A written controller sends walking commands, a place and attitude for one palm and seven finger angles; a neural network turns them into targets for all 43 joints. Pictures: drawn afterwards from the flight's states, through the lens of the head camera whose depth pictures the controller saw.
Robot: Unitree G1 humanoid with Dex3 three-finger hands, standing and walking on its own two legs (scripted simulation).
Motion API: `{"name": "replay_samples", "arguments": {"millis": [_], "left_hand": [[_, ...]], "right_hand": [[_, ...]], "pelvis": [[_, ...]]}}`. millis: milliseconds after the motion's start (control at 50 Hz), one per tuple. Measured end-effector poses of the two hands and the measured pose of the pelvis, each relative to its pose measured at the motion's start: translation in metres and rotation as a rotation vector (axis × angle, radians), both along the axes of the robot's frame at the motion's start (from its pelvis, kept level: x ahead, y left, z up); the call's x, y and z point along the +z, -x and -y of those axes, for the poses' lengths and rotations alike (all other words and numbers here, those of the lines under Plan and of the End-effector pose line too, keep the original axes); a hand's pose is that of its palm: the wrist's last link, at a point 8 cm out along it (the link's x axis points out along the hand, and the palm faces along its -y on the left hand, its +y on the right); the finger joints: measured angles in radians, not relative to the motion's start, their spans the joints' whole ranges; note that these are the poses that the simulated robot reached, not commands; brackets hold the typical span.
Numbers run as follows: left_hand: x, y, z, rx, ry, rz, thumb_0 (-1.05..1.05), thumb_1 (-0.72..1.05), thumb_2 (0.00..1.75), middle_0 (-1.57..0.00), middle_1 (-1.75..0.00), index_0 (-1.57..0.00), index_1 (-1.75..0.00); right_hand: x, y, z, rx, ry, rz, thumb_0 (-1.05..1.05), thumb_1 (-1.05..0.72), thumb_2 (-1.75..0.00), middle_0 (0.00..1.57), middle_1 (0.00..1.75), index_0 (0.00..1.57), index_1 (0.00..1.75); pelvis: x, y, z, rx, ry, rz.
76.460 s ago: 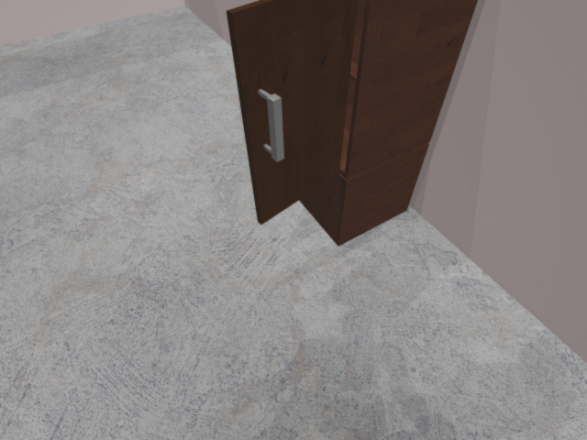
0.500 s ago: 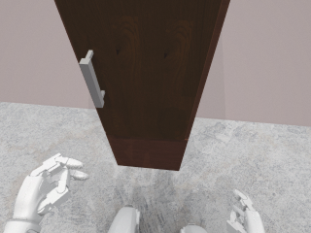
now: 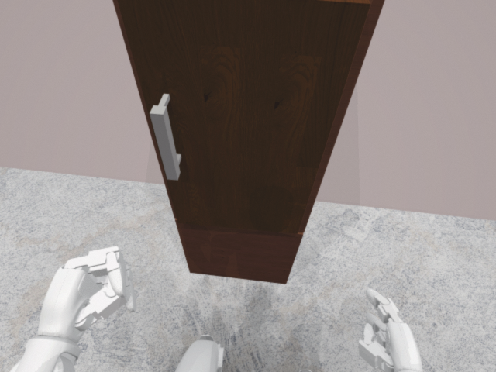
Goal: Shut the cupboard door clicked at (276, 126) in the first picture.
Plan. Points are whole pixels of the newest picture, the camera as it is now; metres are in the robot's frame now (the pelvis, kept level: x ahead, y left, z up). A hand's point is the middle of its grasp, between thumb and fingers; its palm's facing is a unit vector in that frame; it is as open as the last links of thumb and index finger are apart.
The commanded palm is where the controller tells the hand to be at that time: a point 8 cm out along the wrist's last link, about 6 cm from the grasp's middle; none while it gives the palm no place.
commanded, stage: raise the hand and make a fist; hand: left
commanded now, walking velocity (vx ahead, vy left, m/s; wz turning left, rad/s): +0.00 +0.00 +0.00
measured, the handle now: (169, 139) +0.50 +0.20 +0.08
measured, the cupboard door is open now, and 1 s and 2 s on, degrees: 2 2 2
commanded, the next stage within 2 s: bring the fist close to the handle in 0.60 s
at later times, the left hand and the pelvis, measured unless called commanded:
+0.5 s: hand (132, 278) +0.23 +0.18 +0.08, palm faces -0.02 -1.00 -0.04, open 3.1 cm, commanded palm +0.21 +0.23 +0.09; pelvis +0.01 -0.01 +0.01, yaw +0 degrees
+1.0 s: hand (151, 247) +0.27 +0.17 +0.09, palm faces -0.05 -1.00 -0.03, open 3.1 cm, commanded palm +0.26 +0.22 +0.09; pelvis +0.01 -0.01 +0.01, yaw +0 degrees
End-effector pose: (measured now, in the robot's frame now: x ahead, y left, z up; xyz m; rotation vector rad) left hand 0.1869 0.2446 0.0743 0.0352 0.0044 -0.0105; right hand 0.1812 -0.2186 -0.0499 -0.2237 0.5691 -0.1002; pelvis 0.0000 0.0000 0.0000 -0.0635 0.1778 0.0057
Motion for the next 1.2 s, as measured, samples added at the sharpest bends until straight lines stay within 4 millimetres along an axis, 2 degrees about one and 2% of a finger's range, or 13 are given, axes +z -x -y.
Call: {"name": "replay_samples", "arguments": {"millis": [220,380,540,780,940,1040,1200], "left_hand": [[0.014,-0.011,0.003,-0.009,-0.007,0.015,0.01,0.9,0.89,-1.3,-1.49,-1.29,-1.49],[0.014,-0.017,0.008,-0.012,-0.004,-0.002,0.01,0.9,0.89,-1.3,-1.5,-1.3,-1.5],[0.013,-0.019,0.011,-0.009,-0.003,0.007,0.01,0.9,0.89,-1.3,-1.5,-1.3,-1.5],[0.011,-0.025,0.014,-0.008,-0.001,0.002,0.01,0.9,0.89,-1.3,-1.5,-1.3,-1.5],[0.011,-0.054,0.019,-0.028,0.007,0.028,0.01,0.9,0.9,-1.3,-1.5,-1.3,-1.5],[0.013,-0.072,0.024,-0.042,0.01,0.022,0.01,0.9,0.89,-1.3,-1.5,-1.3,-1.5],[0.013,-0.097,0.022,-0.017,0.01,0.023,0.01,0.9,0.89,-1.3,-1.5,-1.3,-1.5]], "right_hand": [[-0.001,0.018,0.008,-0.011,0.0,-0.044,0.02,-0.9,-0.9,0.21,0.3,0.2,0.3],[-0.001,0.025,0.021,-0.037,0.01,-0.062,0.02,-0.9,-0.9,0.21,0.3,0.2,0.3],[-0.003,0.019,0.027,-0.038,0.013,-0.063,0.02,-0.9,-0.9,0.21,0.3,0.2,0.3],[-0.005,0.004,0.022,-0.019,-0.001,-0.054,0.02,-0.9,-0.9,0.21,0.3,0.2,0.3],[-0.011,0.004,0.022,-0.012,0.003,-0.072,0.02,-0.9,-0.9,0.21,0.3,0.2,0.3],[-0.011,0.011,0.024,-0.032,-0.004,-0.094,0.02,-0.9,-0.9,0.21,0.3,0.2,0.3],[-0.014,0.025,0.032,-0.058,0.004,-0.149,0.02,-0.9,-0.9,0.21,0.3,0.2,0.3]], "pelvis": [[0.008,0.0,0.002,0.001,-0.006,0.024],[0.011,-0.003,0.005,-0.004,-0.015,0.026],[0.01,-0.006,0.008,-0.006,-0.02,0.019],[0.009,-0.011,0.011,-0.004,-0.023,0.008],[0.007,-0.01,0.011,0.001,-0.02,0.002],[0.01,-0.012,0.011,-0.008,-0.027,0.001],[0.013,-0.012,0.011,-0.014,-0.032,-0.002]]}}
